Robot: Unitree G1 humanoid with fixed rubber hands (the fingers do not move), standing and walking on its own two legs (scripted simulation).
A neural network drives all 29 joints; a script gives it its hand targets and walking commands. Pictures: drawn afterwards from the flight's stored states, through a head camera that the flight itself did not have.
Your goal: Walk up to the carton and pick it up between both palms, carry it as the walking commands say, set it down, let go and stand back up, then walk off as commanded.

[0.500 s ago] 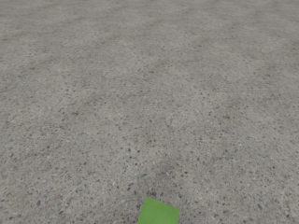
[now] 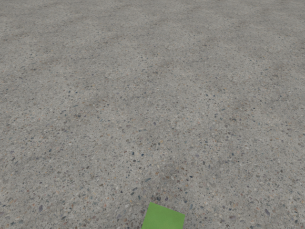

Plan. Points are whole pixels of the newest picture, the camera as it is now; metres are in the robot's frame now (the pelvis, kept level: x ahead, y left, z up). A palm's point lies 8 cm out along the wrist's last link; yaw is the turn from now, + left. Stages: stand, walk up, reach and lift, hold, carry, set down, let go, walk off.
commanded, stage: stand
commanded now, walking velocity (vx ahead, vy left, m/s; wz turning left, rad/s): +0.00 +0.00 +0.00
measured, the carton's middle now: out of the picture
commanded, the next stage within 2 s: none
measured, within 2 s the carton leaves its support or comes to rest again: neither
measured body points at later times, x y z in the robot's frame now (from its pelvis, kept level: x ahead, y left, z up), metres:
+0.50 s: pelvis +0.01 +0.00 +0.00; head +0.02 +0.00 +0.45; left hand -0.01 +0.22 -0.16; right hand -0.02 -0.22 -0.16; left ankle +0.02 +0.13 -0.74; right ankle +0.01 -0.13 -0.74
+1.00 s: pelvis +0.02 +0.00 +0.00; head +0.03 +0.00 +0.45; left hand +0.10 +0.30 -0.12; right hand +0.11 -0.31 -0.12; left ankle +0.02 +0.13 -0.74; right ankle +0.01 -0.13 -0.74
